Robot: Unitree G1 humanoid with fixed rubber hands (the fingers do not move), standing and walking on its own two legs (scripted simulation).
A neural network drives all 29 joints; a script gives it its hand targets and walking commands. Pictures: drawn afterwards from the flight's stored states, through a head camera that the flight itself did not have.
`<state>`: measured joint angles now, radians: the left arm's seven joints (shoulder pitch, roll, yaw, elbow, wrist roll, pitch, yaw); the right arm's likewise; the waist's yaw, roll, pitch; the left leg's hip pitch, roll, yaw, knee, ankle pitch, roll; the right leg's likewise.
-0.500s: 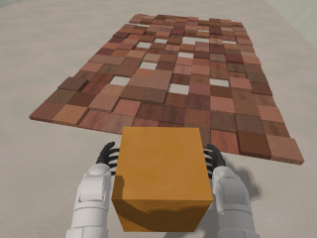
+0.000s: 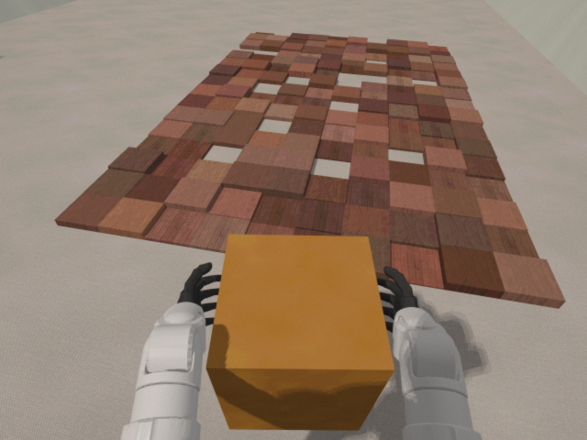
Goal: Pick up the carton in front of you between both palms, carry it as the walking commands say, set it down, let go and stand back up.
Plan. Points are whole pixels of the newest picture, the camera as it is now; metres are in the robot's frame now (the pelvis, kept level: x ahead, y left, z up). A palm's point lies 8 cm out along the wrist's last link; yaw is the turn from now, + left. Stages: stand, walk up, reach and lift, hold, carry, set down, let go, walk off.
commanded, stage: carry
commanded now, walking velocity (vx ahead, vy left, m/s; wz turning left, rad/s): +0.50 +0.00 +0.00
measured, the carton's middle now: (296, 336) +0.30 +0.00 -0.02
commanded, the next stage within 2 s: none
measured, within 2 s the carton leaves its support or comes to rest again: neither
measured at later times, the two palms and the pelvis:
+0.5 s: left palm (204, 233) +0.41 +0.15 +0.09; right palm (392, 240) +0.41 -0.15 +0.09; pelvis +0.17 +0.00 -0.01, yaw -2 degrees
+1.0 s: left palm (261, 151) +0.69 +0.09 +0.07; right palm (394, 154) +0.70 -0.21 +0.07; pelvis +0.46 -0.07 +0.00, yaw +0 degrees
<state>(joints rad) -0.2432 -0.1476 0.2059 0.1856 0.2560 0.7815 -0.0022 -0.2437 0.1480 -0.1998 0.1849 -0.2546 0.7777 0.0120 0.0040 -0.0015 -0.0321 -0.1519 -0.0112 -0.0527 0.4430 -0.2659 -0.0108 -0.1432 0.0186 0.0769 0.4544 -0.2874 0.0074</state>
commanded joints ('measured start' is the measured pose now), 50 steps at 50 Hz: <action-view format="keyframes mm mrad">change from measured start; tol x32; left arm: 1 -573 -914 -611 -126 -302 -27 -217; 23 -208 -708 -785 -831 -511 413 25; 50 -191 -799 -821 -771 -501 335 -9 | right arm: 1 -545 916 590 -118 286 -22 198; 26 -173 735 716 -799 458 410 -92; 50 -142 812 803 -737 436 346 -21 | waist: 1 -10 54 -142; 50 7 -84 -297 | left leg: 1 -60 126 -80 -141 -447 41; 12 -634 78 119 313 -251 15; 20 48 -5 290 -91 119 14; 23 446 493 -461 -247 -196 247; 37 119 269 171 -290 230 105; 41 66 206 298 49 473 49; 45 -562 86 80 868 -195 13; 50 -465 157 97 667 26 40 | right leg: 1 -188 -55 -16 -38 -337 -17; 7 -25 -23 -130 -53 -158 -22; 11 229 -386 434 -277 -110 -222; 16 239 -273 106 -202 245 -151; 25 -713 -139 -96 689 -194 -44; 41 -37 0 -393 6 136 -39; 43 385 -382 213 -124 -209 -165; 50 99 -340 -3 -279 68 -125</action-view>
